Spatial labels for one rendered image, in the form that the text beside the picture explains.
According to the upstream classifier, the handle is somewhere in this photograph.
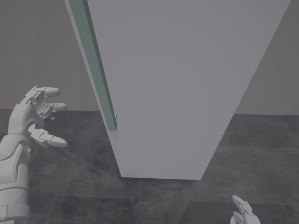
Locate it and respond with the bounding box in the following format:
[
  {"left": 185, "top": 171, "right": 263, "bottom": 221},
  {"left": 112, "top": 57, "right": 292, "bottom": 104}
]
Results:
[{"left": 69, "top": 0, "right": 117, "bottom": 131}]

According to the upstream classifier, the robot left forearm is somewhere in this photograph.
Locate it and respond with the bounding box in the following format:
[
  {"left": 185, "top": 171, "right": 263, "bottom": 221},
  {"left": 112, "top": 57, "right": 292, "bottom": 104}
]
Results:
[{"left": 0, "top": 134, "right": 33, "bottom": 224}]

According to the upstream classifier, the left robot hand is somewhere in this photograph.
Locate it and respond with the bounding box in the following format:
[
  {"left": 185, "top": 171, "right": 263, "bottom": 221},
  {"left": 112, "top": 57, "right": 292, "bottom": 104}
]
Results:
[{"left": 7, "top": 86, "right": 68, "bottom": 148}]

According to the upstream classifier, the fridge door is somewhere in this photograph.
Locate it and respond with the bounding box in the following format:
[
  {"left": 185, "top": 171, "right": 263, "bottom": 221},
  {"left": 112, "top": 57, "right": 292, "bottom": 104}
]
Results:
[{"left": 64, "top": 0, "right": 291, "bottom": 180}]

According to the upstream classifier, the right robot hand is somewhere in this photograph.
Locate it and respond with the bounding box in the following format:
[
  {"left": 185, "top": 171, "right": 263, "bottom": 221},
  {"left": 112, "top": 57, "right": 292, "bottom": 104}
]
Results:
[{"left": 230, "top": 195, "right": 261, "bottom": 224}]

